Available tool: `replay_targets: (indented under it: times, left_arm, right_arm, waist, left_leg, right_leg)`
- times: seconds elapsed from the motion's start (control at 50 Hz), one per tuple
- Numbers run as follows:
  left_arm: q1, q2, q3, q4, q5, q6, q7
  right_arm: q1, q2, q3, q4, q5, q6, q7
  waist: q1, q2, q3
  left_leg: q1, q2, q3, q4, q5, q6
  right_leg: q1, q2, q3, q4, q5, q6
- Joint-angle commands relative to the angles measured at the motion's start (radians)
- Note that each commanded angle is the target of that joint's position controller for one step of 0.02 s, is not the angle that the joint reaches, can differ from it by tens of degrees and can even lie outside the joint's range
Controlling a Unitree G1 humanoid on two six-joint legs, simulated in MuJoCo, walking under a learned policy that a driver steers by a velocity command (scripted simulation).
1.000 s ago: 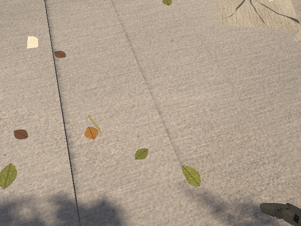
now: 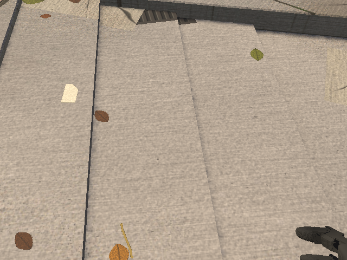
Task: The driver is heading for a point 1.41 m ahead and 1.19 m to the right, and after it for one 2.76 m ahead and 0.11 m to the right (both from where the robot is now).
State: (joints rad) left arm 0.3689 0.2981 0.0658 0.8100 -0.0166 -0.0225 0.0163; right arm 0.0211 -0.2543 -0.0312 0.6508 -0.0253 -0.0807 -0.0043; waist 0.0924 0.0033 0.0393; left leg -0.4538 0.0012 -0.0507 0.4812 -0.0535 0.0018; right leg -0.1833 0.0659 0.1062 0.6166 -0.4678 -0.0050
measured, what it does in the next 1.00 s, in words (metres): steps on the spot, turning right: right foot, then left foot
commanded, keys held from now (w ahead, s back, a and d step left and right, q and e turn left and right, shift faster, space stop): e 1.00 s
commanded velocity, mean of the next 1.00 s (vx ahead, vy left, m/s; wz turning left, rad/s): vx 0.04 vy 0.00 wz -0.55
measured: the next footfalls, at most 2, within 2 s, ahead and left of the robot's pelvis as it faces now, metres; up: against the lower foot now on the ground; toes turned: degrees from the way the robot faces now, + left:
right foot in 0.38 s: +0.06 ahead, -0.13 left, +0.00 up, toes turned -17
left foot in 0.88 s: +0.15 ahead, +0.07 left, +0.00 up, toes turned -36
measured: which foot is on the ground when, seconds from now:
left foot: down 0.00-0.40, up 0.42-0.86, down 0.88-1.00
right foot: up 0.00-0.36, down 0.38-0.88, up 0.90-1.00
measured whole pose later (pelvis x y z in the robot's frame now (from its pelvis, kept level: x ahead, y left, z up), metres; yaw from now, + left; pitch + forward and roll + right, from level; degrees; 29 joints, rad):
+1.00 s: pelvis +0.05 +0.00 +0.01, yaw -35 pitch +1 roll +0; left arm 0.20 0.37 0.10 0.58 -0.02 0.06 0.02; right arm 0.13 -0.28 -0.07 0.78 -0.01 0.00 -0.02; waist 0.01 -0.06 0.04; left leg -0.24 -0.01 -0.02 0.45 -0.24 0.01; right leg -0.50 0.11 0.14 1.04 -0.46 0.04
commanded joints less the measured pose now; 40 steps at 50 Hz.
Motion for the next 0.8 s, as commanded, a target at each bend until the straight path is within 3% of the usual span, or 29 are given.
replay_targets:
  times: [0.02, 0.04, 0.06, 0.08, 0.12, 0.22, 0.28, 0.32, 0.36, 0.38, 0.4, 0.42, 0.44, 0.46, 0.48, 0.5, 0.52, 0.56, 0.66, 0.74, 0.8]
  left_arm:
    - [0.147, 0.098, 0.010, -0.075, -0.004, -0.001, 0.006]
    - [0.062, 0.138, 0.028, -0.086, -0.010, 0.018, 0.013]
    - [0.024, 0.136, 0.033, -0.091, -0.010, 0.040, 0.024]
    - [0.013, 0.139, 0.040, -0.095, -0.003, 0.062, 0.032]
    - [0.023, 0.104, 0.038, -0.109, 0.000, 0.086, 0.035]
    - [-0.074, 0.060, 0.023, -0.173, 0.009, 0.086, 0.017]
    - [-0.101, 0.081, 0.024, -0.194, 0.008, 0.087, -0.004]
    - [-0.105, 0.090, 0.028, -0.210, 0.007, 0.091, -0.016]
    - [-0.069, 0.089, 0.034, -0.203, 0.009, 0.090, -0.025]
    - [-0.042, 0.110, 0.044, -0.200, 0.014, 0.089, -0.023]
    - [-0.032, 0.198, 0.068, -0.208, 0.016, 0.086, -0.011]
    - [-0.064, 0.301, 0.082, -0.249, 0.024, 0.078, -0.002]
    - [-0.042, 0.259, 0.071, -0.250, 0.057, 0.052, -0.010]
    - [-0.089, 0.234, 0.061, -0.250, 0.061, 0.033, -0.012]
    - [-0.155, 0.205, 0.056, -0.261, 0.036, 0.027, -0.007]
    - [-0.191, 0.172, 0.044, -0.270, 0.015, 0.027, -0.002]
    - [-0.202, 0.157, 0.036, -0.277, 0.012, 0.029, 0.005]
    - [-0.187, 0.149, 0.031, -0.284, 0.018, 0.034, 0.012]
    - [-0.152, 0.179, 0.047, -0.287, 0.009, 0.047, 0.022]
    - [-0.170, 0.197, 0.056, -0.300, 0.011, 0.059, 0.013]
    - [-0.190, 0.195, 0.058, -0.307, 0.002, 0.066, 0.005]
  right_arm:
    - [0.226, -0.185, -0.065, -0.020, 0.007, 0.033, -0.009]
    - [0.181, -0.137, -0.051, -0.025, 0.017, 0.043, -0.011]
    - [0.122, -0.119, -0.043, -0.021, 0.016, 0.050, -0.012]
    - [0.075, -0.110, -0.038, -0.022, 0.013, 0.055, -0.011]
    - [0.022, -0.126, -0.045, -0.012, -0.004, 0.056, -0.016]
    - [0.015, -0.148, -0.058, 0.019, 0.005, 0.059, -0.035]
    - [0.019, -0.182, -0.069, 0.031, 0.011, 0.070, -0.031]
    - [0.023, -0.197, -0.074, 0.043, 0.025, 0.074, -0.026]
    - [0.015, -0.200, -0.077, 0.056, 0.046, 0.081, -0.026]
    - [0.059, -0.171, -0.072, 0.079, 0.052, 0.088, -0.027]
    - [0.113, -0.122, -0.063, 0.091, 0.034, 0.094, -0.023]
    - [0.055, -0.112, -0.056, 0.027, 0.000, 0.091, -0.025]
    - [-0.038, -0.157, -0.071, 0.014, 0.005, 0.086, -0.034]
    - [-0.027, -0.170, -0.080, 0.022, 0.028, 0.090, -0.036]
    - [0.017, -0.168, -0.087, 0.053, 0.028, 0.097, -0.042]
    - [0.034, -0.174, -0.090, 0.068, 0.018, 0.103, -0.049]
    - [0.045, -0.170, -0.091, 0.074, 0.013, 0.102, -0.048]
    - [0.058, -0.153, -0.087, 0.077, 0.022, 0.096, -0.041]
    - [0.012, -0.125, -0.070, 0.068, 0.029, 0.084, -0.029]
    - [0.016, -0.139, -0.070, 0.069, 0.037, 0.072, -0.013]
    - [0.040, -0.151, -0.074, 0.069, 0.041, 0.058, 0.000]
  waist:
    - [-0.103, 0.231, -0.398]
    - [-0.109, 0.160, -0.285]
    - [-0.095, 0.124, -0.219]
    - [-0.081, 0.133, -0.168]
    - [-0.052, 0.167, -0.120]
    - [-0.075, 0.132, -0.131]
    - [-0.085, 0.121, -0.142]
    - [-0.080, 0.130, -0.134]
    - [-0.048, 0.119, -0.129]
    - [-0.044, 0.084, -0.120]
    - [-0.072, -0.147, -0.089]
    - [-0.079, -0.374, -0.050]
    - [-0.011, -0.250, -0.099]
    - [-0.050, -0.189, -0.085]
    - [-0.086, -0.126, -0.080]
    - [-0.094, -0.131, -0.085]
    - [-0.103, -0.137, -0.097]
    - [-0.104, -0.119, -0.129]
    - [-0.071, -0.144, -0.121]
    - [-0.064, -0.170, -0.110]
    - [-0.070, -0.179, -0.127]
  left_leg:
    - [0.625, 0.451, -0.447, -0.037, 0.523, 0.279]
    - [0.546, 0.380, -0.355, -0.073, 0.322, 0.245]
    - [0.453, 0.333, -0.287, -0.110, 0.186, 0.221]
    - [0.351, 0.309, -0.232, -0.147, 0.105, 0.218]
    - [0.190, 0.263, -0.121, -0.210, 0.034, 0.221]
    - [0.199, 0.285, -0.015, -0.221, 0.054, 0.244]
    - [0.205, 0.307, 0.015, -0.208, 0.041, 0.246]
    - [0.222, 0.322, 0.024, -0.180, 0.030, 0.227]
    - [0.208, 0.307, 0.061, -0.100, -0.003, 0.173]
    - [0.170, 0.276, 0.093, -0.020, -0.085, 0.111]
    - [0.021, 0.170, 0.202, 0.223, -0.273, 0.009]
    - [-0.254, 0.002, 0.190, 0.452, -0.596, -0.071]
    - [-0.256, -0.003, 0.027, 0.615, -0.605, -0.056]
    - [-0.255, 0.015, -0.008, 0.662, -0.507, -0.035]
    - [-0.255, 0.029, -0.019, 0.658, -0.418, -0.031]
    - [-0.249, 0.034, -0.023, 0.653, -0.366, -0.041]
    - [-0.214, 0.026, -0.019, 0.672, -0.327, -0.051]
    - [-0.186, 0.006, -0.020, 0.658, -0.279, -0.064]
    - [-0.142, -0.012, -0.036, 0.389, -0.257, -0.089]
    - [-0.019, -0.036, -0.040, 0.249, -0.301, -0.082]
    - [0.047, -0.047, -0.045, 0.138, -0.308, -0.064]
  right_leg:
    - [-0.397, -0.029, 0.021, 0.518, -0.253, 0.042]
    - [-0.455, -0.059, -0.004, 0.575, -0.182, 0.061]
    - [-0.468, -0.084, -0.020, 0.581, -0.117, 0.076]
    - [-0.440, -0.102, -0.023, 0.584, -0.069, 0.091]
    - [-0.338, -0.103, -0.063, 0.568, 0.012, 0.103]
    - [-0.270, -0.135, -0.092, 0.350, 0.115, 0.083]
    - [-0.192, -0.129, -0.129, 0.258, 0.148, 0.060]
    - [-0.157, -0.123, -0.142, 0.179, 0.141, 0.035]
    - [-0.068, -0.096, -0.175, 0.003, 0.218, -0.009]
    - [-0.001, -0.082, -0.146, -0.109, 0.258, -0.047]
    - [0.084, -0.227, 0.093, -0.252, 0.481, -0.118]
    - [0.115, -0.445, 0.423, -0.292, 0.673, -0.305]
    - [0.055, -0.442, 0.433, -0.328, 0.594, -0.357]
    - [0.033, -0.393, 0.344, -0.329, 0.522, -0.302]
    - [0.033, -0.338, 0.276, -0.315, 0.463, -0.239]
    - [0.033, -0.318, 0.245, -0.304, 0.483, -0.210]
    - [0.018, -0.292, 0.220, -0.296, 0.536, -0.204]
    - [0.044, -0.269, 0.202, -0.284, 0.592, -0.207]
    - [0.090, -0.247, 0.249, -0.262, 0.509, -0.212]
    - [0.021, -0.237, 0.326, -0.253, 0.473, -0.226]
    - [0.042, -0.227, 0.397, -0.223, 0.535, -0.219]
Velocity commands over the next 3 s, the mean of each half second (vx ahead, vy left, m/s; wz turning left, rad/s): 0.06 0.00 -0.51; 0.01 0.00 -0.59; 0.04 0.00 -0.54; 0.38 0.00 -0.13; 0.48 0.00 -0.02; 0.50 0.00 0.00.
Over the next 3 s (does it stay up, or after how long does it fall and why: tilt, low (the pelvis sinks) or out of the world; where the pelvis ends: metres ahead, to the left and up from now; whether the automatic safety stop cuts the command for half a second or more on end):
stays up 0.53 -0.63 -0.05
